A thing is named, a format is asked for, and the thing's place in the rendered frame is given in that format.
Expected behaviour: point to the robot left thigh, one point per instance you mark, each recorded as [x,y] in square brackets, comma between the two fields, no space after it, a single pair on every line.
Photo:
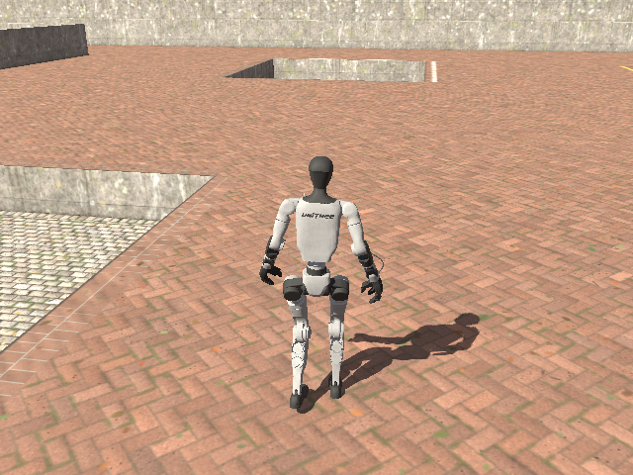
[293,293]

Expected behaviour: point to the right robot forearm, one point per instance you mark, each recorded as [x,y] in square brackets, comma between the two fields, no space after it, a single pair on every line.
[368,265]

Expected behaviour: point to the robot left hand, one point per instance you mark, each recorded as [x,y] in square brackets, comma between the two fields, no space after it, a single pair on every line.
[274,271]

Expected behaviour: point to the robot right hand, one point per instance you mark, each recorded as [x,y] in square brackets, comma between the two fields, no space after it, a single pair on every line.
[376,287]

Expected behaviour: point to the robot right upper arm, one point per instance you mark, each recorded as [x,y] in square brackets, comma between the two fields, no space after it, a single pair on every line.
[350,211]

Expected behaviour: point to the robot left upper arm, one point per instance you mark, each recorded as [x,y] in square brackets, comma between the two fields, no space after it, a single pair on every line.
[288,207]

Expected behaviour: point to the left robot forearm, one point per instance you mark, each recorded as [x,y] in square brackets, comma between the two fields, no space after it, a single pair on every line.
[270,256]

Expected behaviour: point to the robot right shin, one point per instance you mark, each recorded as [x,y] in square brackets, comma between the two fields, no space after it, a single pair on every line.
[336,354]

